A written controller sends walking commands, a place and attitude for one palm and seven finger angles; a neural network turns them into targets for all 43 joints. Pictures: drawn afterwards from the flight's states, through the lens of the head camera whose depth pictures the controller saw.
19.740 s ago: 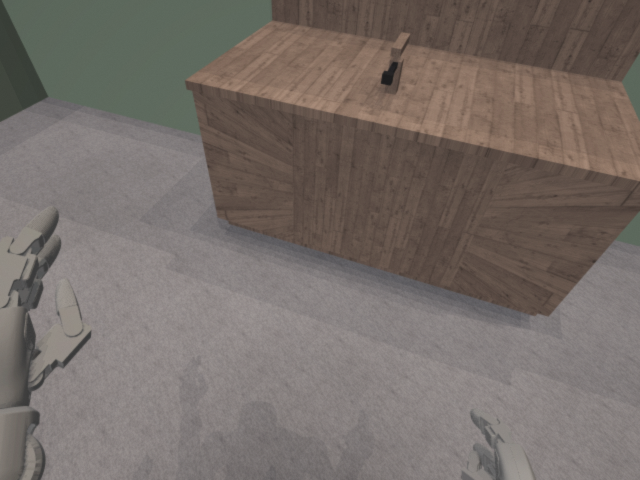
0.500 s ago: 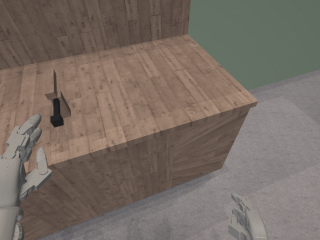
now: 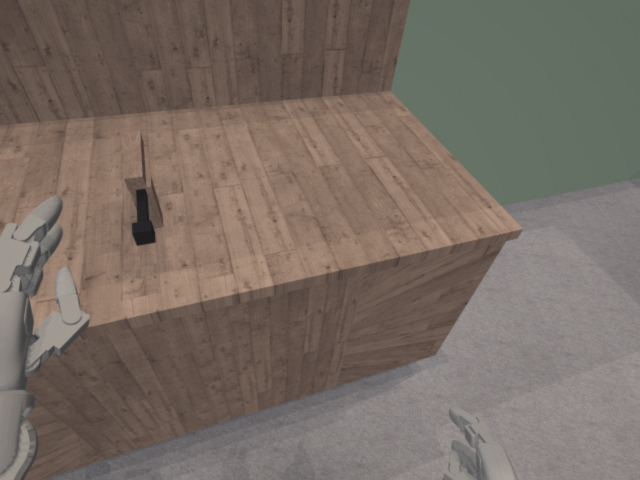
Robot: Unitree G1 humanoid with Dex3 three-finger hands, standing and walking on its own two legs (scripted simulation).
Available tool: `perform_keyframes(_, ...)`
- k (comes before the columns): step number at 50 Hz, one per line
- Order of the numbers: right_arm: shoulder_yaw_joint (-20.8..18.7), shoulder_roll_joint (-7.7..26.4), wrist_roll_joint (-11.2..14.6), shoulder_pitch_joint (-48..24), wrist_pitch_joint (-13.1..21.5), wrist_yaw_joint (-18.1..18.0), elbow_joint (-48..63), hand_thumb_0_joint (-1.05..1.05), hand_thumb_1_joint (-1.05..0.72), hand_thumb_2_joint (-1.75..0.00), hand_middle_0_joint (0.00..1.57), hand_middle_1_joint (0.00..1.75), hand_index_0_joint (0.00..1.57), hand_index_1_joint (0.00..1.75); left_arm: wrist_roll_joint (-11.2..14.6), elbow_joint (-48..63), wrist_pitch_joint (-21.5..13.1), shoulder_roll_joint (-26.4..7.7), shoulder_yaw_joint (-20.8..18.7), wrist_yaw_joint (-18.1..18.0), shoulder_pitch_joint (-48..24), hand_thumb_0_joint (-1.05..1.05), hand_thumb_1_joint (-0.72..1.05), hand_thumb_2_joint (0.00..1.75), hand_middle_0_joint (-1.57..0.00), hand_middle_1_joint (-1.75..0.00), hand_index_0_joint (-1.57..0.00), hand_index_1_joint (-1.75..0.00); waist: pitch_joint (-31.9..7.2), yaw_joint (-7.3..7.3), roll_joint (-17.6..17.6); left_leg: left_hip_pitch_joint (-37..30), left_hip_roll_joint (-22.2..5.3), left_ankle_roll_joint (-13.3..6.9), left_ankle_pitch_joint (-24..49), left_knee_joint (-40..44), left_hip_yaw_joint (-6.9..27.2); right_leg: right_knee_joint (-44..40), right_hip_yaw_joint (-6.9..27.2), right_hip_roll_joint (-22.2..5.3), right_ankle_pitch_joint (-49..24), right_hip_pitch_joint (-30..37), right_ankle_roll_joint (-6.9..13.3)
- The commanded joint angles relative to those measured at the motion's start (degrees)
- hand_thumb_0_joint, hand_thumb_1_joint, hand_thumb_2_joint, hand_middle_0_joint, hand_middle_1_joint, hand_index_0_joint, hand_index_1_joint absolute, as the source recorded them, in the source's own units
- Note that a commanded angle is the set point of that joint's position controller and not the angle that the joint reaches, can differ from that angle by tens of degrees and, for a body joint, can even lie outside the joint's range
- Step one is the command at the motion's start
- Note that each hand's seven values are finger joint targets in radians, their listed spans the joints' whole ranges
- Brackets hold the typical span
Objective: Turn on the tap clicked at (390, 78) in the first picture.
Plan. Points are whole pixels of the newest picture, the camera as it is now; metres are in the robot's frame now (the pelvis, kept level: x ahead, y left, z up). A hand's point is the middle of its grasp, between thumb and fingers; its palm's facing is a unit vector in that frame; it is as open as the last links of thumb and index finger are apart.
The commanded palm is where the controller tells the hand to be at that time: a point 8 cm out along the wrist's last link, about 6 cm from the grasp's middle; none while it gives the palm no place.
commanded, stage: shuffle to correct the standing spot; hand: left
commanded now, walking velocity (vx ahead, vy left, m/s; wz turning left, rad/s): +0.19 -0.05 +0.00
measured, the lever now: (143, 232) +0.46 +0.32 +0.01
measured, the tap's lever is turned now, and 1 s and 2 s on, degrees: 0 0 0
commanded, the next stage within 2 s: come to a stop and stand still in 0.50 s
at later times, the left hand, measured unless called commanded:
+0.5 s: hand (153, 240) +0.31 +0.21 +0.16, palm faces +0.37 -0.85 -0.37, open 7.4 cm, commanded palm +0.26 +0.25 +0.17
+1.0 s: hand (163, 192) +0.36 +0.22 +0.19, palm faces +0.43 -0.80 -0.42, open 7.4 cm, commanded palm +0.32 +0.25 +0.17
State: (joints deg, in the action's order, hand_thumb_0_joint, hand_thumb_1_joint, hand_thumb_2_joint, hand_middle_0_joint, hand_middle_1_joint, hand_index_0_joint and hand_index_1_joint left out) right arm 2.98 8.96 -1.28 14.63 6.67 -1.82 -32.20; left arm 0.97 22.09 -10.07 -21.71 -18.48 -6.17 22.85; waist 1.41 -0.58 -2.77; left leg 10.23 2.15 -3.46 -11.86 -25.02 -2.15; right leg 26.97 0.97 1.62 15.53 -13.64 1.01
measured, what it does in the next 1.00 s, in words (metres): walks ahead: left foot, then right foot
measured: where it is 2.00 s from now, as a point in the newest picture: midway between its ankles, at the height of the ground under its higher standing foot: outside the picture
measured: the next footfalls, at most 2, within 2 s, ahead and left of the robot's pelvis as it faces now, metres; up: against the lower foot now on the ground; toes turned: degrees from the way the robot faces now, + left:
left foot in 0.64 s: +0.23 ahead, +0.08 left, +0.00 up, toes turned -5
right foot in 0.88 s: +0.24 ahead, -0.14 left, +0.00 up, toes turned +0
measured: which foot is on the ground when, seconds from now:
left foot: down 0.00-0.38, up 0.40-0.62, down 0.64-1.00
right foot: down 0.00-0.64, up 0.66-0.86, down 0.88-1.00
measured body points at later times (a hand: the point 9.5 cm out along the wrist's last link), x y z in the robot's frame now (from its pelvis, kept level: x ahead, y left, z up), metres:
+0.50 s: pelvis +0.10 -0.03 -0.01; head +0.13 +0.00 +0.44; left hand +0.29 +0.26 +0.18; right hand +0.27 -0.25 -0.08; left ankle +0.10 +0.09 -0.65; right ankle +0.06 -0.11 -0.74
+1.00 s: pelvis +0.16 -0.03 -0.01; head +0.16 -0.03 +0.44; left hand +0.33 +0.26 +0.21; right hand +0.33 -0.23 -0.10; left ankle +0.21 +0.09 -0.73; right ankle +0.20 -0.14 -0.74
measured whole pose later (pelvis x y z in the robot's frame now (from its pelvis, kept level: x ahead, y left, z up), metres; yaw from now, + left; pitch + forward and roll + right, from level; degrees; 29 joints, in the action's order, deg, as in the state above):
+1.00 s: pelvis +0.16 -0.03 -0.01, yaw -1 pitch -3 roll -1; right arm 2.5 9.6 0.4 12.2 7.1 -0.7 -34.5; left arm 3.1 31.0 -10.4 -22.3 -23.5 -7.1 26.4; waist 2.7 -1.8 1.0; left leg 20.5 -1.0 0.0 -18.5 -40.0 -0.7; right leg 32.2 -1.5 1.2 13.1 -16.2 1.4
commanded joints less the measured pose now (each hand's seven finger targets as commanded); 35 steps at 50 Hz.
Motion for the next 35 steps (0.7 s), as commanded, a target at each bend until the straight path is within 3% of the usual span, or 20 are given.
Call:
perform_keyframes(1,-3.5,9.3,0.2,-9.0,3.5,-0.2,9.0,0.0,-0.9,-0.9,0.2,0.3,0.2,0.3,-0.2,15.7,-4.9,-8.5,-6.0,-1.1,-7.8,0.0,0.9,0.9,-0.2,-0.3,-0.2,-0.3,-1.7,-0.98,11.1,10.9,-9.9,-1.5,-21.9,11.4,10.5,-0.9,-3.0,1.2,2.9,8.0,0.6)
perform_keyframes(5,-3.9,9.3,0.4,-7.7,4.0,-0.3,7.4,0.0,-0.9,-0.9,0.2,0.3,0.2,0.3,0.2,11.9,-5.0,-7.5,-5.5,-1.1,-8.4,0.0,0.9,0.9,-0.2,-0.3,-0.2,-0.3,-3.0,-0.85,2.0,9.5,-4.2,0.6,-9.7,-1.4,5.6,-3.0,6.5,-2.4,0.7,6.3,3.9)
perform_keyframes(7,-4.0,9.1,0.6,-7.2,3.9,-0.3,6.5,0.0,-0.9,-0.9,0.2,0.3,0.2,0.3,0.5,12.1,-5.2,-7.0,-4.5,-0.6,-10.6,0.0,0.9,0.9,-0.2,-0.3,-0.2,-0.3,-2.9,-0.29,2.9,6.8,-3.0,1.1,-11.9,-2.8,4.5,-3.8,9.7,-3.7,7.7,0.7,4.8)
perform_keyframes(10,-4.0,9.6,1.3,-7.1,3.6,-0.4,6.3,0.0,-0.9,-0.9,0.2,0.3,0.2,0.3,0.4,13.3,-5.2,-6.4,-3.8,-0.5,-12.7,0.0,0.9,0.9,-0.2,-0.3,-0.2,-0.3,-2.1,0.49,11.1,1.2,-8.5,-0.9,-9.8,4.3,13.3,8.4,1.9,1.3,1.5,-5.0,2.3)
perform_keyframes(12,-3.9,8.8,1.1,-7.2,3.5,-0.4,6.5,0.0,-0.9,-0.9,0.2,0.3,0.2,0.3,0.3,14.5,-5.5,-7.7,-4.7,-0.8,-12.6,0.0,0.9,0.9,-0.2,-0.3,-0.2,-0.3,-3.1,0.53,12.3,-6.9,-13.4,-3.2,5.9,4.1,18.7,11.9,-2.7,1.4,2.1,-10.5,0.7)
perform_keyframes(14,-4.0,8.6,0.5,-6.9,3.5,0.0,6.6,0.0,-0.9,-0.9,0.2,0.3,0.2,0.3,0.1,16.8,-5.6,-9.2,-6.1,-1.2,-11.9,0.0,0.9,0.9,-0.2,-0.3,-0.2,-0.3,-4.6,0.81,12.3,-14.4,-14.2,-2.8,25.5,-1.0,17.9,9.1,-3.5,0.8,4.0,-13.0,1.1)
perform_keyframes(16,-4.1,8.6,0.8,-8.2,2.6,0.6,8.1,0.0,-0.9,-0.9,0.2,0.3,0.2,0.3,0.2,17.3,-5.0,-9.7,-7.8,-1.3,-7.3,0.0,0.9,0.9,-0.2,-0.3,-0.2,-0.3,-7.2,-0.98,9.1,-4.8,-10.3,0.4,30.9,-11.6,8.3,0.0,-4.1,0.5,-6.3,2.3,2.6)
perform_keyframes(17,-4.3,8.6,1.4,-9.2,2.4,0.8,8.8,0.0,-0.9,-0.9,0.2,0.3,0.2,0.3,0.4,18.0,-4.8,-10.6,-9.0,-1.5,-4.9,0.0,0.9,0.9,-0.2,-0.3,-0.2,-0.3,-10.3,-2.36,3.8,8.4,-6.7,2.0,26.4,-24.2,2.6,-1.3,2.2,-2.6,-19.8,17.5,5.6)
perform_keyframes(18,-4.8,8.1,1.8,-8.9,2.7,1.2,9.3,0.0,-0.9,-0.9,0.2,0.3,0.2,0.3,1.2,17.6,-4.5,-11.1,-9.7,-1.7,-1.2,0.0,0.9,0.9,-0.2,-0.3,-0.2,-0.3,-11.8,-2.17,-8.9,22.7,0.3,3.5,11.7,-43.0,-2.8,-2.3,18.6,-13.0,-34.9,26.1,12.9)
perform_keyframes(19,-5.5,9.0,2.1,-7.7,3.3,1.4,9.4,0.0,-0.9,-0.9,0.2,0.3,0.2,0.3,2.5,18.5,-5.6,-9.8,-9.7,-1.9,-2.0,0.0,0.9,0.9,-0.2,-0.3,-0.2,-0.3,-10.1,-1.59,-12.9,33.5,1.8,3.5,-15.8,-53.6,1.0,-2.5,26.3,-19.9,-44.6,29.4,17.6)
perform_keyframes(21,-5.3,9.1,1.9,-6.9,2.8,1.4,8.1,0.0,-0.9,-0.9,0.2,0.3,0.2,0.3,2.7,18.9,-7.3,-11.4,-13.0,-2.4,3.3,0.0,0.9,0.9,-0.2,-0.3,-0.2,-0.3,-5.5,-2.57,0.4,37.9,-4.0,3.0,-16.4,-53.3,7.4,-3.5,22.5,-20.6,-36.9,24.1,16.1)
perform_keyframes(23,-3.7,7.6,1.3,-9.3,1.3,1.9,7.6,0.0,-0.9,-0.9,0.2,0.3,0.2,0.3,2.0,19.6,-7.5,-10.6,-11.8,-2.4,3.7,0.0,0.9,0.9,-0.2,-0.3,-0.2,-0.3,-3.3,-1.75,7.9,35.6,-5.9,3.4,-11.8,-44.1,5.2,-5.9,17.2,-17.2,-32.1,18.8,13.7)
perform_keyframes(26,-3.2,6.1,1.1,-8.7,2.1,1.5,7.0,0.0,-0.9,-0.9,0.2,0.3,0.2,0.3,1.9,19.9,-7.8,-8.6,-9.0,-1.9,-6.3,0.0,0.9,0.9,-0.2,-0.3,-0.2,-0.3,-2.6,-0.18,0.2,14.4,-4.9,3.2,1.6,-22.9,-3.2,-8.5,3.7,-10.8,-28.1,3.7,9.1)
perform_keyframes(29,-4.6,7.3,1.3,-8.8,3.3,-0.2,6.7,0.0,-0.9,-0.9,0.2,0.3,0.2,0.3,1.8,16.4,-6.0,-8.2,-8.1,-2.3,-6.0,0.0,0.9,0.9,-0.2,-0.3,-0.2,-0.3,-7.3,-0.41,-0.8,-3.6,0.0,1.6,10.6,-6.8,-7.6,3.1,0.1,-8.3,-28.6,3.2,5.4)
perform_keyframes(30,-5.4,8.1,1.5,-8.1,3.1,-0.6,7.2,0.0,-0.9,-0.9,0.2,0.3,0.2,0.3,1.8,17.2,-5.5,-8.2,-8.1,-2.2,-6.1,0.0,0.9,0.9,-0.2,-0.3,-0.2,-0.3,-10.2,0.17,2.2,-11.2,-0.7,0.0,12.5,-3.7,-5.1,11.3,0.3,-7.0,-28.1,1.4,3.6)
perform_keyframes(31,-6.0,9.4,1.7,-7.7,2.6,-0.8,8.1,0.0,-0.9,-0.9,0.2,0.3,0.2,0.3,1.9,19.5,-5.5,-8.4,-8.2,-2.1,-7.0,0.0,0.9,0.9,-0.2,-0.3,-0.2,-0.3,-12.8,0.94,9.2,-19.6,-7.8,-4.2,17.4,-2.3,5.6,23.4,-0.6,-4.2,-18.1,-6.4,0.8)
perform_keyframes(32,-6.5,10.1,1.7,-8.3,2.0,-0.3,8.6,0.0,-0.9,-0.9,0.2,0.3,0.2,0.3,2.0,21.1,-5.8,-9.2,-9.0,-2.2,-7.5,0.0,0.9,0.9,-0.2,-0.3,-0.2,-0.3,-15.7,0.45,18.7,-24.5,-20.8,-11.6,24.4,-0.5,22.4,39.4,-0.8,0.6,10.5,-15.8,-1.6)
perform_keyframes(33,-5.5,9.1,1.5,-10.1,2.3,0.2,9.7,0.0,-0.9,-0.9,0.2,0.3,0.2,0.3,2.2,19.2,-5.8,-10.2,-9.3,-2.2,-7.4,0.0,0.9,0.9,-0.2,-0.3,-0.2,-0.3,-13.0,0.19,15.7,-16.9,-24.6,-14.9,21.9,3.4,31.9,49.6,4.2,2.6,16.5,-17.5,-0.7)
perform_keyframes(34,-5.9,10.1,0.9,-11.3,2.4,0.6,8.5,0.0,-0.9,-0.9,0.2,0.3,0.2,0.3,2.0,19.5,-5.8,-10.1,-8.9,-1.7,-9.7,0.0,0.9,0.9,-0.2,-0.3,-0.2,-0.3,-8.1,-0.58,9.6,-6.5,-24.6,-15.0,17.8,6.7,32.1,51.7,7.1,1.6,14.0,-18.0,-0.3)
perform_keyframes(35,-5.2,8.5,0.2,-11.3,2.8,0.6,7.2,0.0,-0.9,-0.9,0.2,0.3,0.2,0.3,1.9,21.9,-5.3,-12.0,-10.1,-1.5,-11.0,0.0,0.9,0.9,-0.2,-0.3,-0.2,-0.3,-7.4,0.34,7.9,-3.8,-22.0,-13.2,18.7,8.0,27.2,49.7,5.9,-1.4,12.2,-16.3,-0.7)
